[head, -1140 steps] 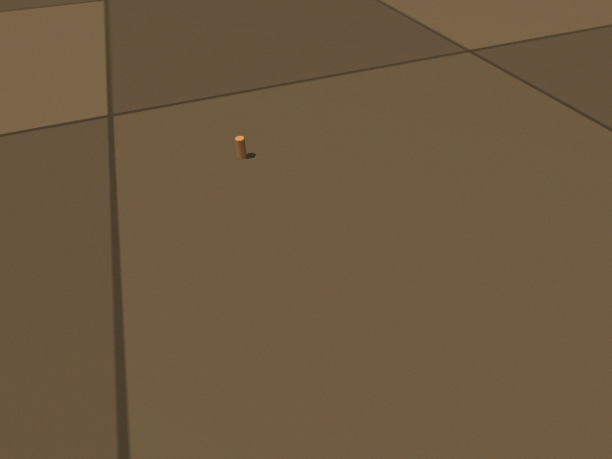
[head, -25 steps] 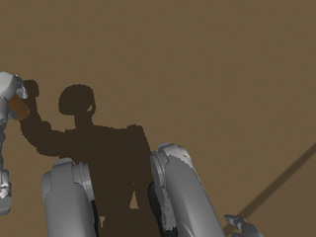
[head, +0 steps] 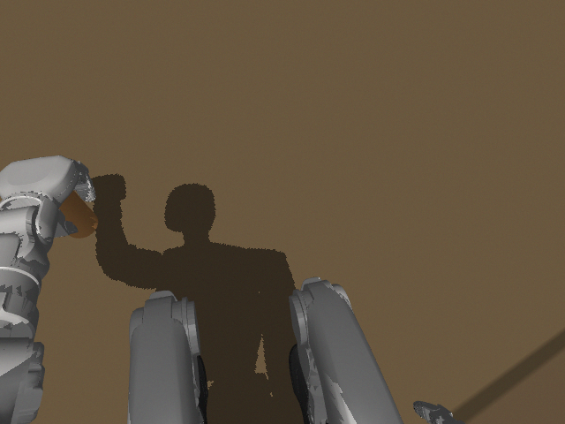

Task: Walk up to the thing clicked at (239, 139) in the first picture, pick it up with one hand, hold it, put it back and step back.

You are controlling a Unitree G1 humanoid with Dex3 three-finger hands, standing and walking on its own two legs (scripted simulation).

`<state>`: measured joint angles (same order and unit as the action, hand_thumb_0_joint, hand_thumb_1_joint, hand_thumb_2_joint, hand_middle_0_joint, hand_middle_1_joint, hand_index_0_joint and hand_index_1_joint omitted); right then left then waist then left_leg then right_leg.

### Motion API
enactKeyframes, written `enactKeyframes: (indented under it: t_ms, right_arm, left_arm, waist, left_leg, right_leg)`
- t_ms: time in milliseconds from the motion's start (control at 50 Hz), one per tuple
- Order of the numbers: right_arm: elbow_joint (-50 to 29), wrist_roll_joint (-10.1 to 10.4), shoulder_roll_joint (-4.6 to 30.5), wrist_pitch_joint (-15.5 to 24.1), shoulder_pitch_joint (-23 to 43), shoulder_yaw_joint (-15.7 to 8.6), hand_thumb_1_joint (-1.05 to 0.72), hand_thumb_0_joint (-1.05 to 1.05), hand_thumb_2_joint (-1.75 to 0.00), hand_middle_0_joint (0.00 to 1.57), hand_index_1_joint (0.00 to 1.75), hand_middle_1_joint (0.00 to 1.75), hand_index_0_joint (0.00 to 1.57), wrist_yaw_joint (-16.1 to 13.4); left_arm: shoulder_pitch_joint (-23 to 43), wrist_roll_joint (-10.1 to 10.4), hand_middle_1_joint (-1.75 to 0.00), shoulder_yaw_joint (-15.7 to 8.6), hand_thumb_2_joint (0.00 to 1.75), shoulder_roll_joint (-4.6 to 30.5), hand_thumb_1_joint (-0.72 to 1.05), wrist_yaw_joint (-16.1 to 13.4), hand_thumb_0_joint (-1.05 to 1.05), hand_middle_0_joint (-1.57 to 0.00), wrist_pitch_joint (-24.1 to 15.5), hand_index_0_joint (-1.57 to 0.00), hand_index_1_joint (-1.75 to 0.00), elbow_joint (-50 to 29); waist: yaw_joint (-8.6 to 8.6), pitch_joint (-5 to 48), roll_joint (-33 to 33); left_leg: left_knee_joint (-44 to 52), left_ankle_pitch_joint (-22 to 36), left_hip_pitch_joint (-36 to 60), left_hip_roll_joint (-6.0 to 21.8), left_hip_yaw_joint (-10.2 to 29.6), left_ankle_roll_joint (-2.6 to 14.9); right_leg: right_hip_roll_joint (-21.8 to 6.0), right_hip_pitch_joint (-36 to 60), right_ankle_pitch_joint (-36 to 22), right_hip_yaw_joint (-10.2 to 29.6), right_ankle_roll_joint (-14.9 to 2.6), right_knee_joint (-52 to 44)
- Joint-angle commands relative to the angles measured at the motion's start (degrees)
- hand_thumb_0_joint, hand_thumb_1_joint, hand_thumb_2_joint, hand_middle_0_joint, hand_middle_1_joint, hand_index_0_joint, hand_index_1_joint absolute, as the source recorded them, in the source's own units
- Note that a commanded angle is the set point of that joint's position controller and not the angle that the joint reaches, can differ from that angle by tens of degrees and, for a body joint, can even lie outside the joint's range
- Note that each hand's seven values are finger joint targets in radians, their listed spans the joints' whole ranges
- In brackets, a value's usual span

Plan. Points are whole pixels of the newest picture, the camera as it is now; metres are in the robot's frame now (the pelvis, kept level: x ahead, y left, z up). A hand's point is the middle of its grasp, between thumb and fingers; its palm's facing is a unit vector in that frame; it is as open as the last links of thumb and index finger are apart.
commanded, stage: lift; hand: left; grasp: from above
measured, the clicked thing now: (66, 209) +0.46 +0.30 -0.14
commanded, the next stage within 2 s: hold in 1.20 s
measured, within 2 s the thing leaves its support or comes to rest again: neither
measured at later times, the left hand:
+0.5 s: hand out of the picture +0.36 +0.29 +0.09, palm faces -0.44 -0.12 -0.89, open 7.4 cm
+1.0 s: hand out of the picture +0.37 +0.27 +0.21, palm faces -0.44 -0.11 -0.89, open 7.2 cm
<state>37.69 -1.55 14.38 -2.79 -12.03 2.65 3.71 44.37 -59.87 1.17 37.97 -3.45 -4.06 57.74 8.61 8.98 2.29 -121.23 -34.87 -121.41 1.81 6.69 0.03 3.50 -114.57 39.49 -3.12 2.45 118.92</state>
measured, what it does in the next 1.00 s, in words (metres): rises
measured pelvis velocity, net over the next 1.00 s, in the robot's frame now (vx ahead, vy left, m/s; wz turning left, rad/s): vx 0.06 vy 0.01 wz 0.10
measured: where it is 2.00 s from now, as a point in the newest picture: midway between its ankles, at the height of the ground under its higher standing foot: (255, 418)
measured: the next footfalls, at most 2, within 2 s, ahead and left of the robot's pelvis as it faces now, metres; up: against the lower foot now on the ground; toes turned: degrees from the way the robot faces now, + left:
none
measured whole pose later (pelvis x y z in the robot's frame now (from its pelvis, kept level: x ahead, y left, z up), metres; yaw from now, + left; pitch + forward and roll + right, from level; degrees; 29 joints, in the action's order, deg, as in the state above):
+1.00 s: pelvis +0.06 +0.01 +0.29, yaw +6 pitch +14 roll -2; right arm 42.3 2.4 13.7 1.0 -15.1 -1.7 -3.0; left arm 20.2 -57.6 9.0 23.1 -8.8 0.8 48.4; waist 3.9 6.2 2.4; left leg -57.8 -23.4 -48.6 1.6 0.4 0.1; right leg 1.1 -44.8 25.9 1.6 1.5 56.4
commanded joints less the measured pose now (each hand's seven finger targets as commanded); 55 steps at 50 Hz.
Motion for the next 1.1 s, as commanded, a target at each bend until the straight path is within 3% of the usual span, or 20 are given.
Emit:
enactKeyframes:
  t_ms: [0,40,80,180,220,260,280,320,400,480,540,680,820,900,1020,1080]
  right_arm:
    - [-3.1,0.6,12.6,0.5,-8.6,-5.2,-0.91,0.0,-0.9,0.2,0.3,0.3,0.2,-1.5]
    - [-3.1,0.9,12.2,0.3,-8.1,-5.5,-0.91,0.0,-0.9,0.2,0.3,0.3,0.2,-1.8]
    - [-3.4,1.2,12.2,0.2,-7.8,-5.9,-0.91,0.0,-0.9,0.2,0.3,0.3,0.2,-2.2]
    - [-3.3,1.8,11.0,0.0,-5.7,-6.5,-0.91,0.0,-0.9,0.2,0.3,0.3,0.2,-3.3]
    - [-3.5,2.1,10.7,0.1,-5.0,-6.5,-0.91,0.0,-0.9,0.2,0.3,0.3,0.2,-3.7]
    - [-3.4,2.3,10.2,0.2,-4.5,-6.5,-0.91,0.0,-0.9,0.2,0.3,0.3,0.2,-4.1]
    - [-3.4,2.5,10.4,0.4,-4.2,-6.6,-0.9,0.0,-0.9,0.2,0.3,0.3,0.2,-4.4]
    - [-2.8,2.6,9.7,0.8,-3.7,-6.4,-0.91,0.0,-0.9,0.2,0.3,0.3,0.2,-5.0]
    - [-2.5,3.1,9.2,1.7,-3.1,-6.3,-0.91,0.0,-0.9,0.2,0.3,0.3,0.2,-5.7]
    - [-1.8,3.5,8.7,2.5,-2.7,-6.1,-0.91,0.0,-0.9,0.2,0.3,0.3,0.2,-6.4]
    - [-1.6,3.7,8.4,3.2,-2.4,-6.2,-0.91,0.0,-0.9,0.2,0.3,0.3,0.2,-6.7]
    - [-1.3,3.9,8.0,4.9,-3.6,-6.5,-0.91,0.0,-0.9,0.2,0.3,0.3,0.2,-7.2]
    - [-0.5,3.7,7.9,5.6,-4.8,-6.6,-0.91,0.0,-0.9,0.2,0.3,0.3,0.2,-7.5]
    - [-0.7,3.7,7.9,5.6,-4.4,-6.9,-0.9,0.0,-0.9,0.2,0.3,0.3,0.2,-7.2]
    - [0.0,3.6,8.0,5.2,-5.3,-7.4,-0.9,0.0,-0.9,0.2,0.3,0.3,0.2,-7.0]
    - [0.3,3.6,8.2,5.2,-5.6,-7.8,-0.9,0.0,-0.9,0.2,0.3,0.3,0.2,-6.9]
  left_arm:
    - [18.5,1.2,-0.78,-4.5,0.69,16.5,0.73,-2.9,0.0,-1.01,0.0,-1.06,-0.73,-16.3]
    - [16.8,1.6,-0.79,-3.8,0.68,14.5,0.74,-2.9,0.0,-1.01,0.7,-1.07,-0.73,-17.6]
    - [15.0,1.9,-0.8,-4.5,0.7,15.0,0.72,-2.7,0.0,-1.0,1.5,-1.05,-0.74,-19.8]
    - [9.6,2.8,-0.78,-2.3,0.7,10.7,0.7,-2.2,0.0,-0.99,3.4,-1.04,-0.73,-23.0]
    - [7.6,3.5,-0.79,-2.8,0.71,11.0,0.72,-1.9,0.0,-1.01,4.0,-1.05,-0.74,-25.8]
    - [5.2,3.8,-0.79,-1.3,0.72,8.7,0.73,-1.4,0.0,-1.02,4.4,-1.06,-0.74,-26.6]
    - [5.2,3.8,-0.78,-2.7,0.72,10.5,0.73,-1.4,0.0,-1.02,4.3,-1.06,-0.74,-28.0]
    - [3.7,3.8,-0.78,-1.1,0.72,8.1,0.72,-1.2,0.0,-1.02,4.1,-1.06,-0.74,-27.8]
    - [2.0,3.4,-0.79,-1.5,0.72,7.7,0.7,-2.1,0.0,-1.0,3.7,-1.04,-0.75,-29.7]
    - [-2.4,2.7,-0.78,-1.2,0.75,5.6,0.67,-3.5,0.0,-0.99,3.7,-1.02,-0.75,-25.9]
    - [-3.6,2.9,-0.79,1.2,0.75,2.5,0.7,-4.0,0.0,-1.01,4.0,-1.04,-0.76,-23.7]
    - [-4.6,3.3,-0.82,3.8,0.71,-0.9,0.65,-4.8,0.0,-0.95,4.1,-0.99,-0.78,-21.5]
    - [-2.8,2.5,-0.79,3.2,0.71,-0.1,0.66,-7.1,0.0,-0.97,3.7,-1.01,-0.75,-20.8]
    - [-6.1,2.1,-0.79,2.5,0.75,-0.4,0.69,-8.4,0.0,-0.99,4.7,-1.03,-0.76,-19.6]
    - [-5.8,3.1,-0.79,3.3,0.75,-1.9,0.68,-8.0,0.0,-0.99,6.4,-1.03,-0.76,-20.0]
    - [-7.5,3.6,-0.79,3.7,0.74,-2.8,0.64,-7.1,0.0,-0.96,6.6,-1.0,-0.76,-19.2]
  waist:
    - [-1.82,40.0,12.6]
    - [-1.54,39.1,12.8]
    - [-2.23,41.0,11.7]
    - [-2.06,36.6,10.6]
    - [-2.59,36.6,10.0]
    - [-2.26,34.4,8.7]
    - [-2.83,34.8,9.0]
    - [-2.2,31.9,8.8]
    - [-2.83,31.1,8.6]
    - [-3.36,23.8,7.1]
    - [-2.89,20.2,5.8]
    - [-3.36,18.2,4.2]
    - [-3.88,16.1,4.1]
    - [-5.18,15.8,2.6]
    - [-5.17,17.2,0.2]
    - [-5.22,15.8,0.8]
  left_leg:
    - [19.5,3.5,38.3,-0.3,-2.1,1.46]
    - [21.4,4.8,40.7,-0.1,-2.1,1.51]
    - [23.3,5.9,44.0,-0.2,-2.1,1.62]
    - [30.2,4.7,49.8,0.0,-1.9,1.33]
    - [32.3,5.7,51.8,-0.3,-2.8,1.44]
    - [34.8,5.5,53.4,-0.4,-3.3,1.51]
    - [36.7,5.0,55.5,-0.4,-3.1,1.36]
    - [39.0,5.1,57.2,-0.4,-3.2,1.3]
    - [44.4,7.3,63.9,-0.6,-3.7,1.15]
    - [51.9,4.6,67.7,-0.7,-2.8,0.63]
    - [55.9,4.4,70.3,-0.5,-2.7,0.45]
    - [63.3,8.8,78.2,-1.0,-3.7,0.3]
    - [69.5,13.9,85.3,-1.1,-4.9,0.18]
    - [72.4,18.4,89.3,-1.4,-5.4,0.08]
    - [74.3,27.1,94.0,-1.9,-6.3,0.63]
    - [76.4,29.0,96.4,-1.9,-6.4,0.42]
  right_leg:
    - [1.2,19.2,-9.0,-3.0,-4.61,-17.8]
    - [0.9,20.4,-10.1,-3.0,-4.42,-19.5]
    - [0.8,23.2,-10.6,-2.6,-4.33,-21.8]
    - [0.8,29.1,-10.2,-2.1,-4.15,-28.3]
    - [0.7,33.0,-10.6,-1.3,-4.04,-31.5]
    - [0.6,35.4,-10.4,-0.9,-3.92,-34.9]
    - [0.5,37.4,-10.1,-0.7,-3.95,-35.9]
    - [0.5,39.0,-10.5,-0.4,-3.9,-38.3]
    - [0.2,45.7,-12.2,0.5,-3.82,-43.8]
    - [0.2,49.6,-10.3,0.9,-3.93,-49.3]
    - [0.1,52.3,-10.3,1.3,-3.91,-53.3]
    - [0.1,62.2,-14.3,2.2,-3.84,-61.8]
    - [-0.2,69.3,-18.7,3.0,-3.69,-68.2]
    - [-0.4,74.4,-22.2,3.2,-3.56,-71.2]
    - [-0.9,82.1,-31.9,4.1,-2.56,-75.2]
    - [-0.8,83.4,-32.6,3.9,-2.64,-77.1]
